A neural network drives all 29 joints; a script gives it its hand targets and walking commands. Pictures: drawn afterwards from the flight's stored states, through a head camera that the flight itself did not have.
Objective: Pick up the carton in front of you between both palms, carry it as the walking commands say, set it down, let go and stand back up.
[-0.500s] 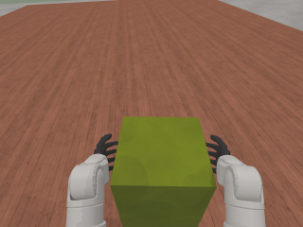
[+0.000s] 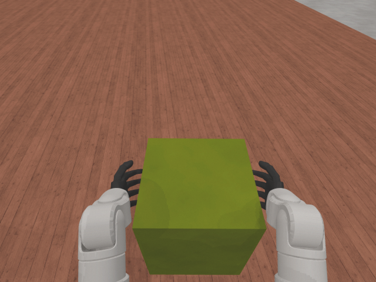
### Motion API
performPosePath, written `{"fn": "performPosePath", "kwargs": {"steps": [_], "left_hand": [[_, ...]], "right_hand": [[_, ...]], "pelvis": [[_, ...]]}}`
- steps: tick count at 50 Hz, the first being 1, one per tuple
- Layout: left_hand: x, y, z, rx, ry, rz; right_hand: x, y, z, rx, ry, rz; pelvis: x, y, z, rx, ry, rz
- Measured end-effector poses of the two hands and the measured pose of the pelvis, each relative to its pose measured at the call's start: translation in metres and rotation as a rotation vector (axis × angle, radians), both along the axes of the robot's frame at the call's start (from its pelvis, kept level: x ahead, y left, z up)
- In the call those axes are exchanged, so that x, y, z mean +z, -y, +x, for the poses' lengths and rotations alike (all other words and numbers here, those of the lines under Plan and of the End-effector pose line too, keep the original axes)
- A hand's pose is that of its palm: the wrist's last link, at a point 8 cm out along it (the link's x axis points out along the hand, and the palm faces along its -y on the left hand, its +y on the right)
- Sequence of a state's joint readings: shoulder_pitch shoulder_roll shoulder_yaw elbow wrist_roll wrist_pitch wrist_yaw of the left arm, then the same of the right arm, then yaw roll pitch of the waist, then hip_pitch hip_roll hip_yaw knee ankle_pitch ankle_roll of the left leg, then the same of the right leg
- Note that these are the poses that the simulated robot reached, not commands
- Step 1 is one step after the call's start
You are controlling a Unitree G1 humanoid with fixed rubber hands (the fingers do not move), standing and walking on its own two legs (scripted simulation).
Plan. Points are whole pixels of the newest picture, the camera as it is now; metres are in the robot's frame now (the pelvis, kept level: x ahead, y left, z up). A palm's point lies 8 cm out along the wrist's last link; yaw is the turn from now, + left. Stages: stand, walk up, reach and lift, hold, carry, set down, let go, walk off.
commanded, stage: carry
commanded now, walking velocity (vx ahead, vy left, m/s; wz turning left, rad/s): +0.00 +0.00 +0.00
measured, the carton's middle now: (195, 208) +0.28 +0.00 +0.02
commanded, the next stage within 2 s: none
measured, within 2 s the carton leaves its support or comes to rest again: neither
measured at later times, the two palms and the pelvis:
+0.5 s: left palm (134, 189) +0.28 +0.13 +0.09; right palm (281, 198) +0.27 -0.17 +0.08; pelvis +0.02 -0.01 -0.01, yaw -1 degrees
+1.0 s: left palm (135, 215) +0.24 +0.13 +0.06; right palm (287, 224) +0.23 -0.17 +0.06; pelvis -0.02 -0.02 +0.00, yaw -2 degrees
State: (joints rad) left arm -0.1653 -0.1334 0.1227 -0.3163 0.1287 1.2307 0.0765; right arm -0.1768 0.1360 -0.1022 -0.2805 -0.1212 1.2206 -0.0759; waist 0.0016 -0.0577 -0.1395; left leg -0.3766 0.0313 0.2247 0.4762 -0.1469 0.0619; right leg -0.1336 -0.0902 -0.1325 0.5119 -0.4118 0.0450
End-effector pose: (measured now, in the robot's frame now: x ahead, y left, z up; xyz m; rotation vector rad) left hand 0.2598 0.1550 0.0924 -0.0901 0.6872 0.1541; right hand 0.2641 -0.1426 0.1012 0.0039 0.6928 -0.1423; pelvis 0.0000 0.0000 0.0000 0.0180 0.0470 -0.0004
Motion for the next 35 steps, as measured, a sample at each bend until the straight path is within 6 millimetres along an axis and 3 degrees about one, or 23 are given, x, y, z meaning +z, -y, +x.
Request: {"fn": "performPosePath", "kwargs": {"steps": [7,13,23,35], "left_hand": [[-0.006,0.005,0.031,-0.027,-0.035,0.023],[-0.005,0.014,0.04,-0.045,-0.022,0.036],[-0.007,0.022,0.027,-0.046,-0.018,0.043],[-0.005,0.026,0.0,-0.047,-0.026,0.042]], "right_hand": [[-0.013,0.006,0.023,-0.028,-0.034,0.022],[-0.016,0.014,0.026,-0.044,-0.022,0.032],[-0.017,0.022,0.014,-0.04,-0.018,0.031],[-0.015,0.026,-0.012,-0.037,-0.026,0.024]], "pelvis": [[0.0,-0.003,0.024,-0.016,-0.021,-0.003],[-0.003,0.001,0.03,-0.021,-0.027,-0.004],[-0.006,0.009,0.023,-0.024,-0.005,-0.003],[-0.004,0.014,0.001,-0.026,0.022,-0.011]]}}
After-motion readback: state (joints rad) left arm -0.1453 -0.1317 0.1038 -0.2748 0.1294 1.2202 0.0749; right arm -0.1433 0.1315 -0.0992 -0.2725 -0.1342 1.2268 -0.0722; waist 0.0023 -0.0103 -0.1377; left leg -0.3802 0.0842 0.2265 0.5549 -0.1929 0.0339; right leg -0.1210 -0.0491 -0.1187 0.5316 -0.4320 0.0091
